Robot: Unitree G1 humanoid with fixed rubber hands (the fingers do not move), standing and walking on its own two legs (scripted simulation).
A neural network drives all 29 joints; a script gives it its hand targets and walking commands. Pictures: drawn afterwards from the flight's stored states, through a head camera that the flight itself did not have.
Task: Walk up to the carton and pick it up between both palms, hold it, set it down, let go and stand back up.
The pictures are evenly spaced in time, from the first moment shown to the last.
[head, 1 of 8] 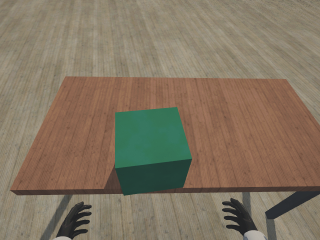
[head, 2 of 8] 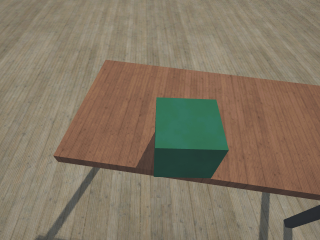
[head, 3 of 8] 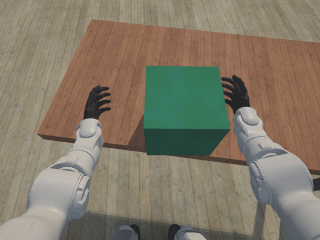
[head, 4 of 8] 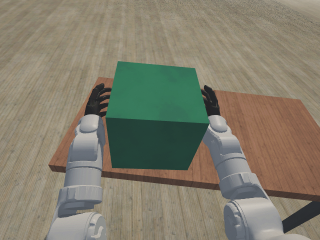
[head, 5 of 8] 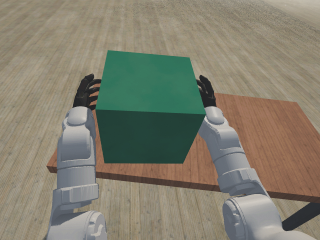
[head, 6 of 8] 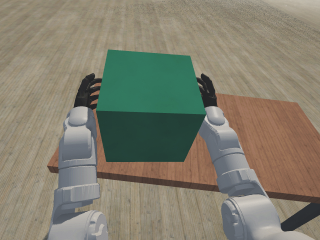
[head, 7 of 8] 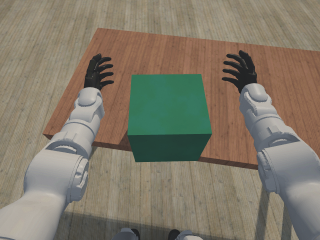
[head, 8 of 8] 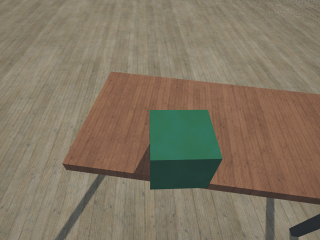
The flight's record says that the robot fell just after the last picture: no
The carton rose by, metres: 0.25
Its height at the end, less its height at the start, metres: +0.00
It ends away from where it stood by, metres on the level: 0.05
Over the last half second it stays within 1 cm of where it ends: yes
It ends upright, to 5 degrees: yes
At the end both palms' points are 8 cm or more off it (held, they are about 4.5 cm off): yes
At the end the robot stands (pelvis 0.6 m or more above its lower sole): yes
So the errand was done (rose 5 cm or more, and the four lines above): yes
